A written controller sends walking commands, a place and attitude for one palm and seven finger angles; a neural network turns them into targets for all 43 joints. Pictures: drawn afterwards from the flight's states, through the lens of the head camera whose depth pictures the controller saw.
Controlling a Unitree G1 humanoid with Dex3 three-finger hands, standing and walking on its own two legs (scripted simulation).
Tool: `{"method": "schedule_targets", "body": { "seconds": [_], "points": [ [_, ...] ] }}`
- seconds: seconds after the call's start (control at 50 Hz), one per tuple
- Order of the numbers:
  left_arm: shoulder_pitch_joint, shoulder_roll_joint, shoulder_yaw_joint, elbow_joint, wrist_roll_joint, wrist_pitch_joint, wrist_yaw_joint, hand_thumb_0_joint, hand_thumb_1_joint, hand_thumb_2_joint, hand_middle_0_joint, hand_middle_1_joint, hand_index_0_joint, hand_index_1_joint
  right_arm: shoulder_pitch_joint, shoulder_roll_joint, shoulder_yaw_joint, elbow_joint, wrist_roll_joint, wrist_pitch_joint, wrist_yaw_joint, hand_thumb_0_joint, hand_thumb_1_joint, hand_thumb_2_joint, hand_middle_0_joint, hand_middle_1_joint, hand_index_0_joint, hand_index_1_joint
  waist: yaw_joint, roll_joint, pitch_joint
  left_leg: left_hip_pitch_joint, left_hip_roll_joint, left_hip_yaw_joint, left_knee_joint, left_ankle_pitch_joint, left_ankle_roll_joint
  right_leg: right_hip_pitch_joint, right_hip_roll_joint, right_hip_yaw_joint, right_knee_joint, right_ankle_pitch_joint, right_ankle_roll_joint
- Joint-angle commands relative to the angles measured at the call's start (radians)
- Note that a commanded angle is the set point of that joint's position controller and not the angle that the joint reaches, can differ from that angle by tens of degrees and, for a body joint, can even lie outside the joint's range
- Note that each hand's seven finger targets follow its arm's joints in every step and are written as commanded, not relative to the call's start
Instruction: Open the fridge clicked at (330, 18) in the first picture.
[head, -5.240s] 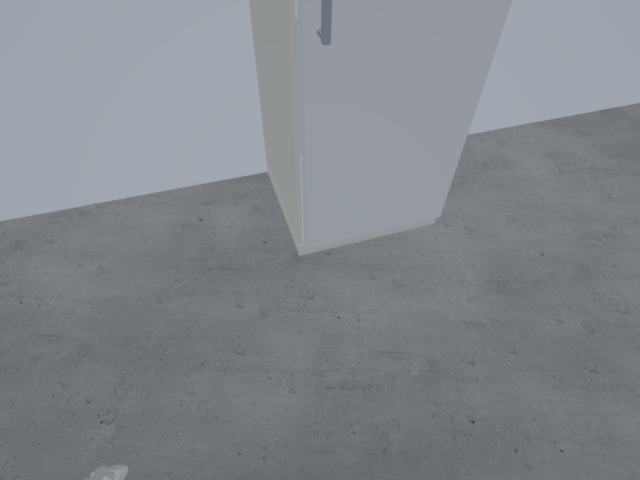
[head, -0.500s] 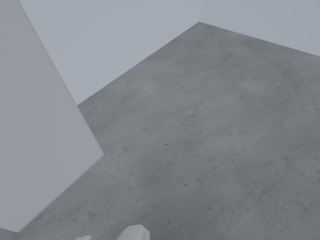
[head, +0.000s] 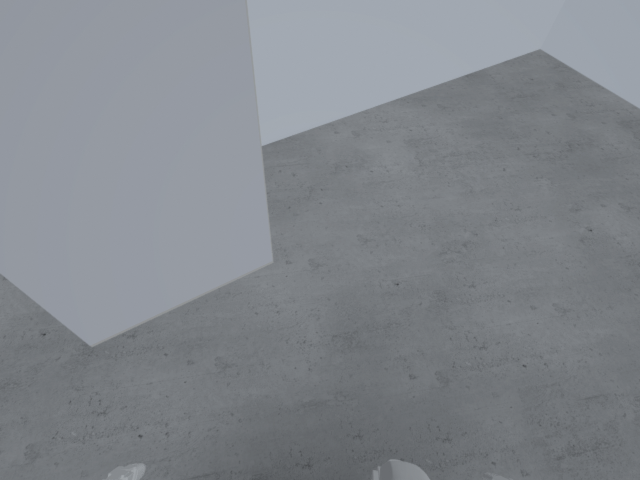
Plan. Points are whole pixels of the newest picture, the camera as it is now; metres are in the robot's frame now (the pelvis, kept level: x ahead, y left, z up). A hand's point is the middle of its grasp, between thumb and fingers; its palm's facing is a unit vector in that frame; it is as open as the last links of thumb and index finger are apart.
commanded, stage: turn to face it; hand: left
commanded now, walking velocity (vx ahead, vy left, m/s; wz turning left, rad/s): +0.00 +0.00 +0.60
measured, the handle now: out of the picture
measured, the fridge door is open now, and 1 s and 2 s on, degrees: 0 0 0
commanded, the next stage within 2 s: take the last steps up to it in 0.90 s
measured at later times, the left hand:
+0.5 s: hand out of the picture +0.00 +0.20 -0.17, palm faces +0.31 -0.92 -0.24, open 7.4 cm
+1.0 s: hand out of the picture -0.03 +0.21 -0.16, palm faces +0.48 -0.84 -0.26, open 7.4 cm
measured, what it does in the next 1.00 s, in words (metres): steps on the spot, turning left: right foot, then left foot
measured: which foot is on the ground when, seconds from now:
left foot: down 0.00-0.16, up 0.18-0.52, down 0.54-1.00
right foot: up 0.00-0.14, down 0.16-0.54, up 0.56-1.00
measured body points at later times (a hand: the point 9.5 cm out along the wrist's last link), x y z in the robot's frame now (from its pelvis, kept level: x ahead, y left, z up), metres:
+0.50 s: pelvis +0.00 -0.01 -0.01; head +0.04 +0.00 +0.44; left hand -0.01 +0.24 -0.15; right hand +0.16 -0.25 -0.14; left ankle -0.04 +0.11 -0.71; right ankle +0.02 -0.15 -0.74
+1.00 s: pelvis -0.01 -0.01 +0.00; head +0.01 -0.01 +0.45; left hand -0.05 +0.25 -0.14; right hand +0.15 -0.19 -0.15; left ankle -0.03 +0.10 -0.74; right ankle +0.04 -0.13 -0.73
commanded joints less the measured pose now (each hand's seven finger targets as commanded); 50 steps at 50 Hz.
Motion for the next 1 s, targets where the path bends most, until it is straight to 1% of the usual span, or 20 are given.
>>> {"method": "schedule_targets", "body": {
  "seconds": [0.0,0.04,0.1,0.12,0.14,0.16,0.2,0.26,0.42,0.48,0.5,0.52,0.54,0.58,0.62,0.66,0.84,0.9,0.96,0.98],
  "points": [
    [-0.027,0.049,0.006,-0.107,-0.005,-0.030,0.004,0.000,0.900,0.900,-0.200,-0.300,-0.200,-0.300,0.036,-0.224,-0.072,-0.056,-0.003,-0.014,-0.016,0.000,-0.900,-0.900,0.200,0.300,0.200,0.300,-0.030,0.161,-0.172,0.176,0.242,-0.280,-0.119,0.495,0.144,-0.007,0.029,0.014,-0.136,0.003,0.001],
    [-0.027,0.051,0.003,-0.115,-0.008,-0.036,0.007,0.000,0.900,0.900,-0.200,-0.300,-0.200,-0.300,0.029,-0.220,-0.074,-0.056,-0.004,-0.009,-0.014,0.000,-0.900,-0.900,0.200,0.300,0.200,0.300,-0.027,0.177,-0.163,0.129,0.223,-0.304,-0.098,0.540,0.133,0.071,0.057,0.005,-0.239,0.009,-0.006],
    [0.066,0.066,0.008,-0.099,-0.011,-0.049,0.012,0.000,0.900,0.900,-0.200,-0.300,-0.200,-0.300,-0.015,-0.214,-0.078,-0.071,0.003,-0.004,-0.010,0.000,-0.900,-0.900,0.200,0.300,0.200,0.300,0.027,0.166,-0.176,0.009,0.173,-0.308,-0.022,0.448,0.080,0.278,0.070,-0.014,-0.496,0.194,-0.017],
    [0.106,0.105,0.016,-0.093,-0.005,-0.059,0.017,0.000,0.900,0.900,-0.200,-0.300,-0.200,-0.300,-0.011,-0.178,-0.076,-0.079,0.010,-0.005,-0.007,0.000,-0.900,-0.900,0.200,0.300,0.200,0.300,0.047,0.075,-0.183,-0.099,0.116,-0.273,0.069,0.282,0.029,0.407,-0.006,0.051,-0.631,0.274,-0.034],
    [0.116,0.206,0.035,-0.096,0.014,-0.070,0.027,0.000,0.900,0.900,-0.200,-0.300,-0.200,-0.300,0.022,-0.107,-0.064,-0.097,0.017,-0.006,0.000,0.000,-0.900,-0.900,0.200,0.300,0.200,0.300,0.044,-0.229,-0.200,-0.291,-0.035,-0.094,0.295,-0.090,-0.059,0.533,-0.283,0.320,-0.710,0.408,-0.134],
    [0.117,0.237,0.030,-0.108,0.010,-0.061,0.023,0.000,0.900,0.900,-0.200,-0.300,-0.200,-0.300,0.014,-0.125,-0.072,-0.109,0.006,0.000,-0.002,0.000,-0.900,-0.900,0.200,0.300,0.200,0.300,0.047,-0.225,-0.182,-0.304,-0.041,-0.061,0.505,-0.348,-0.072,0.414,-0.419,0.365,-0.709,0.452,-0.232],
    [0.025,0.161,0.019,-0.122,0.006,-0.062,0.027,0.000,0.900,0.900,-0.200,-0.300,-0.200,-0.300,-0.002,-0.135,-0.077,-0.081,-0.002,0.020,0.006,0.000,-0.900,-0.900,0.200,0.300,0.200,0.300,0.014,-0.195,-0.085,-0.315,0.015,-0.081,0.710,-0.249,-0.076,0.280,-0.323,0.270,-0.721,0.359,-0.234],
    [-0.020,0.101,0.000,-0.128,0.010,-0.068,0.026,0.000,0.900,0.900,-0.200,-0.300,-0.200,-0.300,0.023,-0.111,-0.067,-0.049,-0.001,0.027,0.022,0.000,-0.900,-0.900,0.200,0.300,0.200,0.300,-0.016,-0.160,-0.051,-0.297,0.041,-0.022,0.711,-0.139,-0.103,0.278,-0.229,0.054,-0.665,0.519,-0.193],
    [0.093,0.170,0.024,-0.073,0.020,-0.053,0.022,0.000,0.900,0.900,-0.200,-0.300,-0.200,-0.300,-0.066,-0.088,-0.038,-0.081,0.010,0.017,0.022,0.000,-0.900,-0.900,0.200,0.300,0.200,0.300,0.047,-0.207,-0.098,-0.151,0.040,0.099,0.298,-0.195,-0.094,0.360,-0.271,-0.041,-0.580,0.663,-0.209],
    [0.079,0.174,0.031,-0.059,0.012,-0.045,0.017,0.000,0.900,0.900,-0.200,-0.300,-0.200,-0.300,0.024,-0.107,-0.040,-0.062,0.007,0.001,0.017,0.000,-0.900,-0.900,0.200,0.300,0.200,0.300,0.000,-0.171,-0.146,0.029,0.025,0.134,0.017,-0.014,-0.074,0.325,-0.246,-0.118,-0.441,0.632,-0.137],
    [0.082,0.155,0.027,-0.063,0.001,-0.040,0.012,0.000,0.900,0.900,-0.200,-0.300,-0.200,-0.300,0.083,-0.161,-0.052,-0.047,0.004,-0.010,0.017,0.000,-0.900,-0.900,0.200,0.300,0.200,0.300,-0.036,-0.045,-0.184,0.199,0.071,0.075,-0.099,0.155,-0.052,0.212,-0.214,-0.148,-0.292,0.539,-0.089],
    [0.093,0.081,0.015,-0.099,-0.007,-0.037,0.003,0.000,0.900,0.900,-0.200,-0.300,-0.200,-0.300,0.137,-0.278,-0.080,-0.047,-0.004,-0.019,0.011,0.000,-0.900,-0.900,0.200,0.300,0.200,0.300,-0.061,0.280,-0.222,0.372,0.347,-0.292,-0.125,0.528,0.079,-0.071,-0.072,-0.175,-0.059,0.017,-0.008],
    [0.021,0.057,-0.007,-0.131,0.003,-0.031,0.011,0.000,0.900,0.900,-0.200,-0.300,-0.200,-0.300,0.213,-0.327,-0.083,-0.029,0.008,-0.011,0.006,0.000,-0.900,-0.900,0.200,0.300,0.200,0.300,-0.093,0.291,-0.228,0.324,0.458,-0.344,-0.134,0.725,0.169,-0.095,-0.040,-0.084,0.067,-0.247,-0.008],
    [-0.027,0.061,0.001,-0.094,-0.002,-0.023,0.019,0.000,0.900,0.900,-0.200,-0.300,-0.200,-0.300,0.152,-0.266,-0.067,-0.020,0.002,-0.017,-0.022,0.000,-0.900,-0.900,0.200,0.300,0.200,0.300,-0.075,0.279,-0.163,0.221,0.383,-0.311,-0.147,0.618,0.168,-0.121,-0.043,0.013,0.166,-0.149,-0.014],
    [0.017,0.065,0.006,-0.048,0.000,-0.021,0.007,0.000,0.900,0.900,-0.200,-0.300,-0.200,-0.300,0.039,-0.200,-0.041,-0.045,-0.001,-0.021,-0.026,0.000,-0.900,-0.900,0.200,0.300,0.200,0.300,-0.015,0.211,-0.111,0.133,0.290,-0.196,-0.167,0.511,0.129,-0.072,-0.042,0.013,0.164,-0.014,-0.013],
    [0.051,0.061,0.004,-0.022,0.001,-0.019,0.001,0.000,0.900,0.900,-0.200,-0.300,-0.200,-0.300,0.022,-0.189,-0.037,-0.051,0.002,-0.027,-0.026,0.000,-0.900,-0.900,0.200,0.300,0.200,0.300,-0.004,0.168,-0.129,0.132,0.262,-0.160,-0.184,0.475,0.122,-0.035,-0.032,0.005,0.122,0.029,-0.009],
    [0.006,0.029,-0.009,-0.029,0.000,-0.020,0.008,0.000,0.900,0.900,-0.200,-0.300,-0.200,-0.300,0.071,-0.173,-0.044,-0.007,-0.003,-0.014,-0.025,0.000,-0.900,-0.900,0.200,0.300,0.200,0.300,-0.032,0.153,-0.102,0.126,0.265,-0.248,-0.218,0.312,0.147,0.043,0.021,-0.003,-0.144,-0.002,-0.019],
    [0.045,0.012,-0.013,-0.019,-0.004,-0.026,0.014,0.000,0.900,0.900,-0.200,-0.300,-0.200,-0.300,0.048,-0.168,-0.047,-0.003,-0.005,-0.010,-0.023,0.000,-0.900,-0.900,0.200,0.300,0.200,0.300,-0.014,0.171,-0.111,0.087,0.256,-0.272,-0.203,0.304,0.142,0.127,0.043,-0.011,-0.260,0.020,-0.032],
    [0.124,0.016,-0.012,0.008,-0.006,-0.046,0.020,0.000,0.900,0.900,-0.200,-0.300,-0.200,-0.300,0.038,-0.146,-0.047,0.002,0.005,-0.011,-0.020,0.000,-0.900,-0.900,0.200,0.300,0.200,0.300,0.027,0.138,-0.141,0.011,0.201,-0.251,-0.116,0.293,0.092,0.312,0.052,-0.020,-0.551,0.206,-0.040],
    [0.144,0.045,-0.010,0.018,0.000,-0.057,0.025,0.000,0.900,0.900,-0.200,-0.300,-0.200,-0.300,0.046,-0.108,-0.041,0.008,0.013,-0.014,-0.016,0.000,-0.900,-0.900,0.200,0.300,0.200,0.300,0.035,0.054,-0.159,-0.045,0.145,-0.200,-0.040,0.198,0.039,0.399,-0.009,0.038,-0.671,0.270,-0.054]
  ]
}}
